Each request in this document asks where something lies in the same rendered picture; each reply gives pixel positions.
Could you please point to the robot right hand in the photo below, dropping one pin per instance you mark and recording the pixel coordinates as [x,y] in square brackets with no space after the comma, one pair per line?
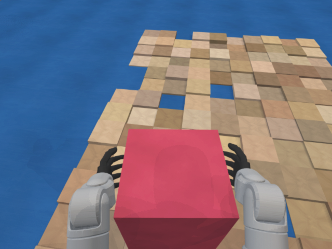
[240,161]

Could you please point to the robot left forearm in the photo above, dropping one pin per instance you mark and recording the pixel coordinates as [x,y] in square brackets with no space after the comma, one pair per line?
[88,222]

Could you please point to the robot right forearm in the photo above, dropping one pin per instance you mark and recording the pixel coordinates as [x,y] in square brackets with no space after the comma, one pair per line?
[264,211]

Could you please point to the robot left hand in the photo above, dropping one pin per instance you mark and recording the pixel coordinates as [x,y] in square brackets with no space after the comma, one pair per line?
[107,161]

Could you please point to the carton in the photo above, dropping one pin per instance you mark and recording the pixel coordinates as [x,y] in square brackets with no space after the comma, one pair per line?
[174,190]

